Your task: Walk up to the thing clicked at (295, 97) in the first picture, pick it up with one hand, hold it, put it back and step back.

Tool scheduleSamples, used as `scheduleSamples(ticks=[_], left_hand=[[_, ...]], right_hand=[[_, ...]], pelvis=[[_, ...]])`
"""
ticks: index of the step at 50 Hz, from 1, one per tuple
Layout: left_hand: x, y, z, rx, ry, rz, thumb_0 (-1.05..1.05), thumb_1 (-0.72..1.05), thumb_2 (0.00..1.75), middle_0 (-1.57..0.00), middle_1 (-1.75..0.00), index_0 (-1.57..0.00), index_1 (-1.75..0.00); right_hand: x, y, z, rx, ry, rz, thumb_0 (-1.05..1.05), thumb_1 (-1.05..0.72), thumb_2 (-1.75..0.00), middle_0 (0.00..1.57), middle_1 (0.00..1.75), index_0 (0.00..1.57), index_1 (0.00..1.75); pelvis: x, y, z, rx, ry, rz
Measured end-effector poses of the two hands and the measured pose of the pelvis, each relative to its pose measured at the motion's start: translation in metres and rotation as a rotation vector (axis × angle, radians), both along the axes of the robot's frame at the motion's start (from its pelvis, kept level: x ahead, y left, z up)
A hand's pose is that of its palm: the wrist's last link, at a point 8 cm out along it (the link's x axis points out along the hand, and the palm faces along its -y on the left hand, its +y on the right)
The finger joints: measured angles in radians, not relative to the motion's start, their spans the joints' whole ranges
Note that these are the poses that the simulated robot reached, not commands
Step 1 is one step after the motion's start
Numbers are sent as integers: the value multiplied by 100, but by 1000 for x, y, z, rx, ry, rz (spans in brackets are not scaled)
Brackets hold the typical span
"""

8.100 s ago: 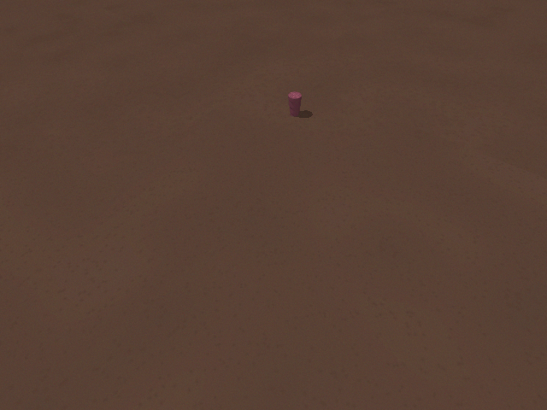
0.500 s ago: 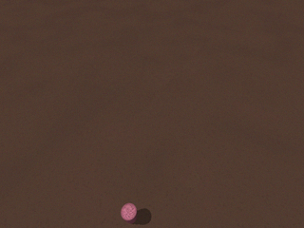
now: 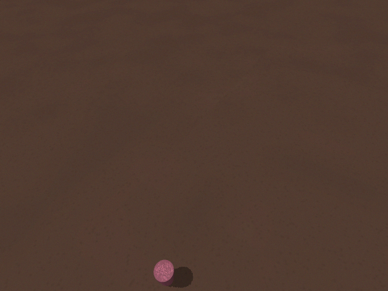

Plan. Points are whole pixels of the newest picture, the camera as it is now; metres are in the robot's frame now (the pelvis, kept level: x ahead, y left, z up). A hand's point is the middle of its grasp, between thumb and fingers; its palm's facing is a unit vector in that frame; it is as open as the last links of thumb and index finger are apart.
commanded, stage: stand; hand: left
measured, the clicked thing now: (165, 274) +0.34 +0.18 -0.71
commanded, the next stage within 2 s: go down in 0.70 s
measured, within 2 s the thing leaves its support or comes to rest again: neither
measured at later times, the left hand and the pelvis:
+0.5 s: hand out of the picture +0.07 +0.25 -0.16, palm faces -0.02 -0.94 -0.35, open 7.4 cm; pelvis +0.00 +0.00 +0.00, yaw +0 degrees
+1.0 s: hand out of the picture +0.14 +0.25 -0.16, palm faces +0.05 -0.95 -0.32, open 10.0 cm; pelvis -0.01 -0.01 -0.01, yaw +2 degrees
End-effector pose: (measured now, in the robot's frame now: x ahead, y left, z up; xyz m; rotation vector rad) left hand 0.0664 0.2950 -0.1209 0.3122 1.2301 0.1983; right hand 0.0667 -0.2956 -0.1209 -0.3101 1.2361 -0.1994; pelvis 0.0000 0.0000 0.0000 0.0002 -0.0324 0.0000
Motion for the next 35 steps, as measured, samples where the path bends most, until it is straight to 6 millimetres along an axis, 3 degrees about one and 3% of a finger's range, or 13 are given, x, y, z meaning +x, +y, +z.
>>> scheduleSamples(ticks=[35], left_hand=[[0, -3, 1, 5, 2, 0, 0, 90, 90, -21, -30, -21, -30]], right_hand=[[2, -4, -1, -1, 5, 8, 0, -91, -90, 20, 30, 20, 30]], pelvis=[[2, -4, 0, 0, 3, 3]])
